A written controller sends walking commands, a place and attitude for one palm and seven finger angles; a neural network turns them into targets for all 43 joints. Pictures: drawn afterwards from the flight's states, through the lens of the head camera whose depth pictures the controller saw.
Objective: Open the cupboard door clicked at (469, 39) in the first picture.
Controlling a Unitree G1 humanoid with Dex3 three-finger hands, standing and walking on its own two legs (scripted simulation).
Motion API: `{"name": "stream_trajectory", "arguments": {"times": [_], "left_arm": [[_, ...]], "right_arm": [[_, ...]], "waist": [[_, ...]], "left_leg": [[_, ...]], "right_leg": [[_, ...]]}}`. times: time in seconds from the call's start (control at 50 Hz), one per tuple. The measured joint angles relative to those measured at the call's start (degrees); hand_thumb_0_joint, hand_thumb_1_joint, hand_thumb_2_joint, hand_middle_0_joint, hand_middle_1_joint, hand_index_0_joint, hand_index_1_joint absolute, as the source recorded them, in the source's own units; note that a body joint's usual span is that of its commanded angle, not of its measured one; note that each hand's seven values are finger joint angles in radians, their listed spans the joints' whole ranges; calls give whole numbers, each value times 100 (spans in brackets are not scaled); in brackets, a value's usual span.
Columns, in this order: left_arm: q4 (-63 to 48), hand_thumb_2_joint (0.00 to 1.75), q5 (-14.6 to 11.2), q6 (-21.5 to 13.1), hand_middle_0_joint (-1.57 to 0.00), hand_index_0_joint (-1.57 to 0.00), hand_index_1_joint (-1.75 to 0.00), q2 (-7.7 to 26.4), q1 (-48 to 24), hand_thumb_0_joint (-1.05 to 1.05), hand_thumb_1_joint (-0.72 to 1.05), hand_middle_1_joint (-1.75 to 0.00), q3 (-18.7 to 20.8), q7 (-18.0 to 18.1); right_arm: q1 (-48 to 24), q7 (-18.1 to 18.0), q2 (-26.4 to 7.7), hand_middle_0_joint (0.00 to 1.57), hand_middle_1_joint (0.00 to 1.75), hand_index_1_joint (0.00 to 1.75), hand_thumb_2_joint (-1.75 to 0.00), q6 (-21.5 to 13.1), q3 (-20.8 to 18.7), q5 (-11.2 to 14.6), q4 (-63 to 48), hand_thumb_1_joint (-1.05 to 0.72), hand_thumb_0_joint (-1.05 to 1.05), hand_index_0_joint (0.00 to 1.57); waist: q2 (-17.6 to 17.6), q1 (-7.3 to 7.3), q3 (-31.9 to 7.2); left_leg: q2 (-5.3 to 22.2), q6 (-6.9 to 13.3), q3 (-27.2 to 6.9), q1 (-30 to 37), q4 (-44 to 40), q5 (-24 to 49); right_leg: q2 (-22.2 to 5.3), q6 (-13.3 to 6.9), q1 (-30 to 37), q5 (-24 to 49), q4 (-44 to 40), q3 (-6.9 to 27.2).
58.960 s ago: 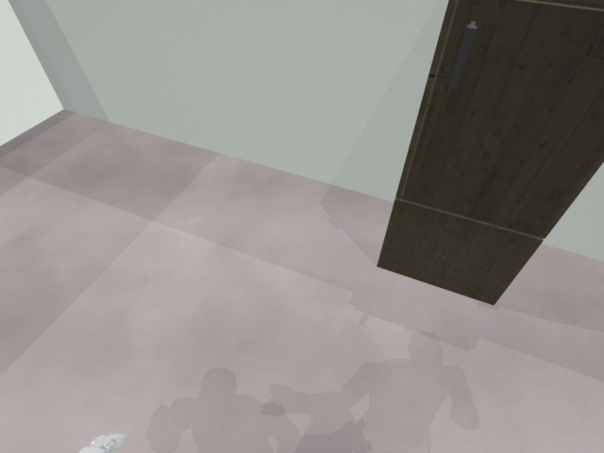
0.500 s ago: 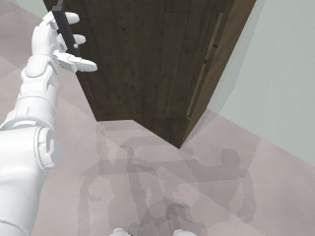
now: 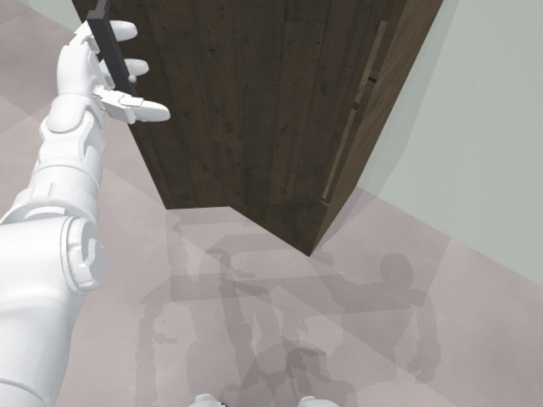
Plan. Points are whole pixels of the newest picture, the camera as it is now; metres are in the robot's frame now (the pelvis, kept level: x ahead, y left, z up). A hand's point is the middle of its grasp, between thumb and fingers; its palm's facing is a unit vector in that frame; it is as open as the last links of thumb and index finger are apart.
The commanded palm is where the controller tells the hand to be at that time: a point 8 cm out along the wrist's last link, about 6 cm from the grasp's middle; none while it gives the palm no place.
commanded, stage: slide the fingers in behind the handle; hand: left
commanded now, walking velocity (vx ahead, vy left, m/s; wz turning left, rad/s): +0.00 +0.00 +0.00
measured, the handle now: (117, 54) +0.59 +0.16 +0.16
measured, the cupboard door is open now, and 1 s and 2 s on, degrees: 39 39 54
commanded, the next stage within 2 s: close the thumb around the handle in 0.06 s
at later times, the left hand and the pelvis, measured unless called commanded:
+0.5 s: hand (129, 81) +0.54 +0.14 +0.16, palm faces -0.03 -1.00 +0.02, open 10.7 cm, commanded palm +0.52 +0.19 +0.16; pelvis +0.00 +0.01 +0.00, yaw +0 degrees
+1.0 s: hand (129, 80) +0.54 +0.14 +0.16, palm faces -0.03 -1.00 +0.02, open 5.5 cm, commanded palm +0.51 +0.18 +0.16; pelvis -0.01 +0.01 +0.00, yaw -1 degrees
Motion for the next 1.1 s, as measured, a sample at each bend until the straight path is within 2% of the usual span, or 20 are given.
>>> {"name": "stream_trajectory", "arguments": {"times": [0.22, 0.32, 0.48, 0.6, 0.72, 0.78, 1.0, 1.1], "left_arm": [[-10, 30, 29, 1, -30, -30, -120, 65, 95, -2, -49, -120, 22, -28], [-135, 35, -21, -81, -31, -30, -121, -7, 95, -2, -39, -121, -43, -26], [7, 49, 14, 26, -33, -33, -125, -63, 12, -1, -6, -125, 11, 19], [31, 63, 58, -51, -36, -35, -128, -3, 7, -1, 26, -128, 30, 90], [3, 77, 50, -64, -38, -37, -132, 58, -17, 0, 59, -131, 71, 35], [11, 81, 38, -80, -39, -38, -133, 61, -4, 0, 70, -133, 36, -45], [-31, 83, 44, -16, -35, -39, -135, 28, 62, 0, 75, -135, 85, 60], [-264, 82, -19, -22, -35, -37, -135, -81, 260, 0, 75, -135, 58, 82]], "right_arm": [[15, -14, 19, 20, 30, 30, -89, 45, 4, 10, -51, -90, 1, 20], [11, -6, 27, 20, 30, 30, -89, 30, -17, -4, -13, -90, 1, 20], [-28, -4, 25, 20, 30, 30, -89, 41, 7, -13, -17, -90, 1, 20], [-33, -5, 36, 20, 30, 30, -89, 16, 24, -23, -45, -90, 1, 20], [7, -10, 39, 20, 30, 30, -89, 5, 21, -22, -18, -90, 1, 20], [41, -14, 27, 20, 30, 30, -89, 14, 21, -17, -4, -90, 1, 20], [68, -15, 3, 20, 30, 30, -89, 22, 9, -18, -54, -90, 1, 20], [95, 7, 25, 20, 30, 30, -89, 36, -13, -11, -65, -90, 1, 20]], "waist": [[-16, -14, 4], [-18, 18, 5], [-13, -11, -34], [-6, -35, 0], [-10, -45, -1], [-4, -41, -14], [12, -76, -23], [15, -3, -48]], "left_leg": [[-4, 26, 30, 36, -3, -18], [-18, 39, 22, -6, 30, -24], [-28, 62, 34, -29, 64, -36], [-22, 70, 46, -57, 93, -34], [-15, 69, 44, -109, 101, -18], [-10, 70, 45, -99, 101, -22], [5, 69, 69, -59, 87, -16], [7, 63, 99, 0, 43, -11]], "right_leg": [[-5, 30, 40, 9, -30, 34], [-18, 44, 9, 7, -11, 26], [-30, 66, -15, 1, 20, 39], [-27, 74, -50, 6, 53, 52], [-19, 72, -102, 25, 57, 53], [-14, 73, -89, 28, 49, 56], [0, 72, -65, 44, 40, 85], [1, 67, -27, 47, 17, 116]]}}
